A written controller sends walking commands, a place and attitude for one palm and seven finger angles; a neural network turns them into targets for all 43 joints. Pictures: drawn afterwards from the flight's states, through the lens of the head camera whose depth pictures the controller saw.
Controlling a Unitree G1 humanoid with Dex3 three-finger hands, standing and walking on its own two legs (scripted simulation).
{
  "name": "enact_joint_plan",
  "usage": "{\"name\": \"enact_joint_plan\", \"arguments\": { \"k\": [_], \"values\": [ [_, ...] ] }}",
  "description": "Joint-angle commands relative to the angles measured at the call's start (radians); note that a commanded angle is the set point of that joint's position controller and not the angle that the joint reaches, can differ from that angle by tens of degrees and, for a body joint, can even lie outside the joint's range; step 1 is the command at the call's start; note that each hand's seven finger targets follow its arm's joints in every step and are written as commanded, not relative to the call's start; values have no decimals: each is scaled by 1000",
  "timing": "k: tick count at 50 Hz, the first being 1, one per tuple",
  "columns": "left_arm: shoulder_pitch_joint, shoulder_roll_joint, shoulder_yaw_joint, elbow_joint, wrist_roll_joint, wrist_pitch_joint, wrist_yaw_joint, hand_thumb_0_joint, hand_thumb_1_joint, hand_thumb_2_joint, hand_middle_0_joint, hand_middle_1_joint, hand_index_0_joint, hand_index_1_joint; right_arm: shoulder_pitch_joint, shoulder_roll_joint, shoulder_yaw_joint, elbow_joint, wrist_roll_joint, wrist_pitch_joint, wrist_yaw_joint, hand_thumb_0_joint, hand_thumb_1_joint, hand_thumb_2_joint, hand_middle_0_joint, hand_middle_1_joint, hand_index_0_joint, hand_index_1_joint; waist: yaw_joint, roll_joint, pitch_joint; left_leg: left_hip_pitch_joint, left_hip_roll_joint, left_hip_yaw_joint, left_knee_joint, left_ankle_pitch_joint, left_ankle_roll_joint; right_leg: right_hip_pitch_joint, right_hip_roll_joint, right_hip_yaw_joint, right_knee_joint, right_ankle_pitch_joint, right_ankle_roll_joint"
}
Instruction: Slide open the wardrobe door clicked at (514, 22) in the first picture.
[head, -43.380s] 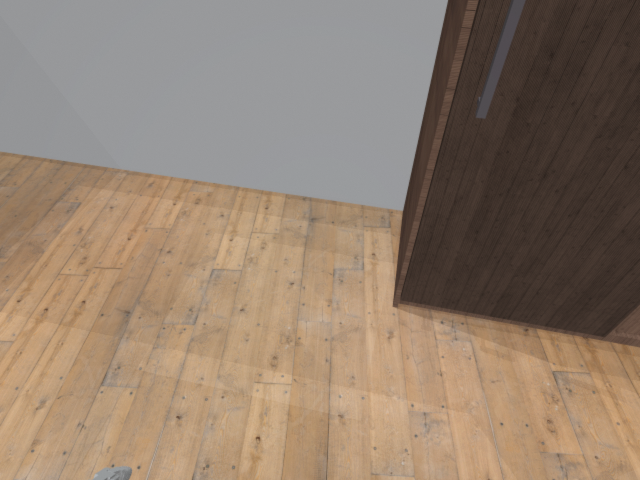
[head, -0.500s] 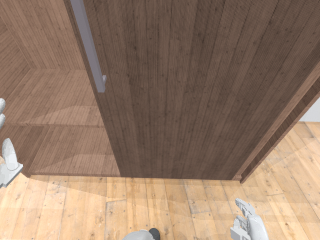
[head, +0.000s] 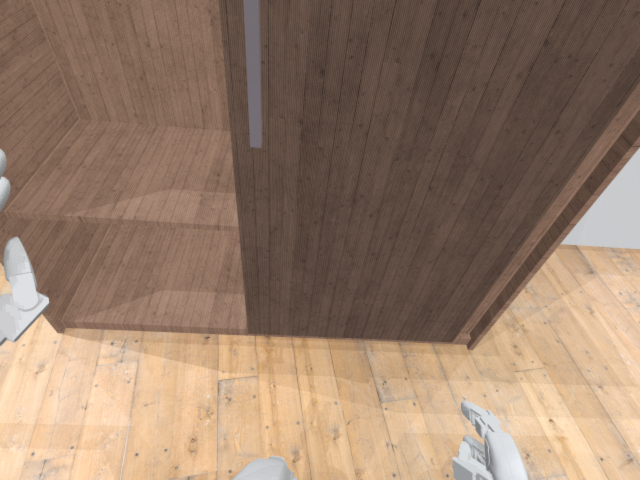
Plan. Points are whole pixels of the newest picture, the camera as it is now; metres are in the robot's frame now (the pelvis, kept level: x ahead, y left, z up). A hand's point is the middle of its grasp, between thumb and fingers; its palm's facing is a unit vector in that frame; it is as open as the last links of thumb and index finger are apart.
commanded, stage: stop stepping back and stand still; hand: left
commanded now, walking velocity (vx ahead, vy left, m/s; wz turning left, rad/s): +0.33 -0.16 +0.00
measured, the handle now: (254, 45) +0.63 +0.23 +0.24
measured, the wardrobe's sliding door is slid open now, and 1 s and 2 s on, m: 0.61 0.61 0.61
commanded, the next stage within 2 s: let the arm hang, fingers relaxed in 1.08 s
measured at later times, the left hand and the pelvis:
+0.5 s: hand out of the picture +0.05 +0.36 +0.20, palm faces +0.60 -0.73 -0.33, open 7.4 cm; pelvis -0.15 +0.07 +0.00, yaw +2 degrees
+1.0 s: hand out of the picture -0.02 +0.35 +0.19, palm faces +0.55 -0.73 -0.41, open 7.4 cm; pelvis -0.21 +0.07 +0.00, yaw +3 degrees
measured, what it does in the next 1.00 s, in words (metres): walks backwards: left foot, then right foot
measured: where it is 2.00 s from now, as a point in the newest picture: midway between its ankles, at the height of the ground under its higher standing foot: outside the picture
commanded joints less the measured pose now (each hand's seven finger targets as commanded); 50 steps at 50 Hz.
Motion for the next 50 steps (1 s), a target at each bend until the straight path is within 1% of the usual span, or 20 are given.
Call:
{"name": "enact_joint_plan", "arguments": {
  "k": [1, 3, 7, 9, 11, 12, 13, 16, 21, 22, 24, 26, 30, 31, 33, 36, 45, 47, 48, 50],
  "values": [
    [-199, 144, 31, -46, -2, 39, -13, 0, 900, 900, -200, -300, -200, -300, -72, -177, -68, -196, 3, -82, -24, 0, -900, -900, 200, 300, 200, 300, -98, 385, -125, 403, 317, -404, -453, 614, 137, -315, 58, 45, 572, -198, 17],
    [-263, 94, 1, -24, -8, 30, -6, 0, 900, 900, -200, -300, -200, -300, -76, -182, -64, -175, 16, -95, 3, 0, -900, -900, 200, 300, 200, 300, -115, 191, 52, 74, 305, -431, -673, -336, 149, -275, 68, 43, 534, -111, 14],
    [5, 187, 112, -273, -10, 26, -2, 0, 900, 900, -200, -300, -200, -300, -138, -146, -72, -230, -25, -78, 17, 0, -900, -900, 200, 300, 200, 300, -43, 370, -111, 31, 158, -200, -856, -498, -184, -11, 128, -146, 351, -5, -24],
    [131, 202, 126, -366, -6, 22, 14, 0, 900, 900, -200, -300, -200, -300, -114, -130, -77, -256, -31, -69, 24, 0, -900, -900, 200, 300, 200, 300, -46, 501, -137, -63, 96, -38, -781, -447, -150, 183, 145, -223, 155, -41, -53],
    [238, 253, 163, -362, 5, 26, 32, 0, 900, 900, -200, -300, -200, -300, -56, -115, -72, -266, -17, -50, 18, 0, -900, -900, 200, 300, 200, 300, -58, 250, -154, -37, 51, 31, -462, -454, -31, 169, 62, -161, -55, -78, -104],
    [256, 243, 159, -348, 3, 33, 30, 0, 900, 900, -200, -300, -200, -300, -39, -89, -75, -253, -3, -36, 14, 0, -900, -900, 200, 300, 200, 300, -56, -81, -142, 6, -23, 125, 12, -291, -22, 12, -121, 16, -225, -97, -180],
    [178, 230, 161, -380, -3, 21, 22, 0, 900, 900, -200, -300, -200, -300, -42, -116, -94, -246, 19, -34, 4, 0, -900, -900, 200, 300, 200, 300, -70, -270, -71, -45, 2, -55, 486, -272, 2, -262, -380, 368, -355, -140, -284],
    [-153, 287, 237, -248, -5, -7, 26, 0, 900, 900, -200, -300, -200, -300, -19, -93, -62, -166, -33, -36, -15, 0, -900, -900, 200, 300, 200, 300, -177, -78, -51, 80, 142, -96, 496, -89, 6, -575, -353, 233, -426, -365, -177],
    [-89, 112, 64, 112, 3, 45, 37, 0, 900, 900, -200, -300, -200, -300, 2, -152, -88, -142, 8, -74, -68, 0, -900, -900, 200, 300, 200, 300, -140, 43, -7, 341, 83, 90, -172, -282, 78, -452, -243, 91, -185, -326, -145],
    [-115, 121, 48, 67, 0, 30, 35, 0, 900, 900, -200, -300, -200, -300, 20, -170, -78, -149, -6, -82, -71, 0, -900, -900, 200, 300, 200, 300, -149, 173, -9, 368, 87, 32, -338, -344, 100, -421, -151, 11, -2, -243, -107],
    [-197, 102, 7, -35, 19, -16, 24, 0, 900, 900, -200, -300, -200, -300, -19, -180, -59, -191, -14, -93, -56, 0, -900, -900, 200, 300, 200, 300, -146, 431, 140, 289, 428, -549, -644, -566, 245, -645, -23, -103, 436, -58, -10],
    [-148, 176, 99, -23, 34, -43, 17, 0, 900, 900, -200, -300, -200, -300, -46, -177, -94, -205, -8, -85, -40, 0, -900, -900, 200, 300, 200, 300, -97, 113, 73, 193, 410, -408, -617, -423, 220, -476, -62, -71, 456, 67, 6],
    [-88, 170, 81, -222, 39, -33, 24, 0, 900, 900, -200, -300, -200, -300, -77, -161, -71, -209, -12, -100, -13, 0, -900, -900, 200, 300, 200, 300, -85, 295, 54, -143, 253, -101, -441, -571, 139, 2, -6, -160, 123, 7, -14],
    [-67, 220, 113, -243, 45, -28, 31, 0, 900, 900, -200, -300, -200, -300, -82, -160, -72, -215, -13, -100, -13, 0, -900, -900, 200, 300, 200, 300, -74, 223, 45, -186, 176, -16, -256, -573, 102, 41, -27, -94, 37, -96, -50],
    [-51, 252, 153, -247, 30, -17, 33, 0, 900, 900, -200, -300, -200, -300, -93, -125, -84, -221, -6, -105, -13, 0, -900, -900, 200, 300, 200, 300, -62, -216, 17, -196, 23, 35, 401, -364, 58, -136, -383, 595, -419, -452, -226],
    [-70, 274, 220, -212, 27, -39, 37, 0, 900, 900, -200, -300, -200, -300, -28, -106, -72, -147, -25, -114, -21, 0, -900, -900, 200, 300, 200, 300, -123, 69, -55, -86, 93, -37, 472, -190, 42, -229, -343, 471, -383, -404, -208],
    [-68, 115, 79, 26, 14, -26, 40, 0, 900, 900, -200, -300, -200, -300, 9, -139, -67, -165, -15, -112, -44, 0, -900, -900, 200, 300, 200, 300, -130, -60, -89, 382, 42, 105, -281, -226, 96, -285, -210, 75, -190, -214, -100],
    [-95, 92, 45, -37, 18, -42, 35, 0, 900, 900, -200, -300, -200, -300, -21, -183, -66, -195, -17, -120, -41, 0, -900, -900, 200, 300, 200, 300, -120, 328, 12, 435, 316, -358, -580, -406, 188, -509, -38, -99, 244, -68, -10],
    [-138, 125, 50, -48, 36, -47, 34, 0, 900, 900, -200, -300, -200, -300, -37, -162, -60, -201, -18, -114, -36, 0, -900, -900, 200, 300, 200, 300, -126, 275, 82, 316, 413, -481, -651, -441, 254, -543, -36, -54, 424, -25, -2],
    [-57, 135, 77, -8, 38, -39, 13, 0, 900, 900, -200, -300, -200, -300, -36, -164, -81, -181, -10, -110, -23, 0, -900, -900, 200, 300, 200, 300, -103, 143, 34, 238, 352, -319, -602, -392, 228, -467, -49, -56, 471, 45, 9]
  ]
}}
